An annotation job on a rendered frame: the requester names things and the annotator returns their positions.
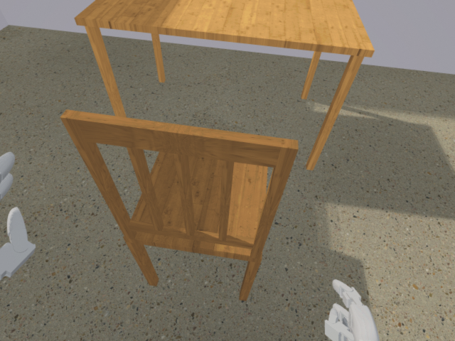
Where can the chair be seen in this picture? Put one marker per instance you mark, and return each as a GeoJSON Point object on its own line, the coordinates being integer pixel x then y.
{"type": "Point", "coordinates": [206, 192]}

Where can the table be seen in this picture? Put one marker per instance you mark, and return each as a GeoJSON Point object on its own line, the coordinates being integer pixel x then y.
{"type": "Point", "coordinates": [329, 26]}

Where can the left robot hand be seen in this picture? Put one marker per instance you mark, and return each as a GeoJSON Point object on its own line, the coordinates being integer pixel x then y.
{"type": "Point", "coordinates": [16, 252]}

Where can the right robot hand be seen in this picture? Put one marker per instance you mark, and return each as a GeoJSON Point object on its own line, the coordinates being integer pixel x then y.
{"type": "Point", "coordinates": [357, 324]}

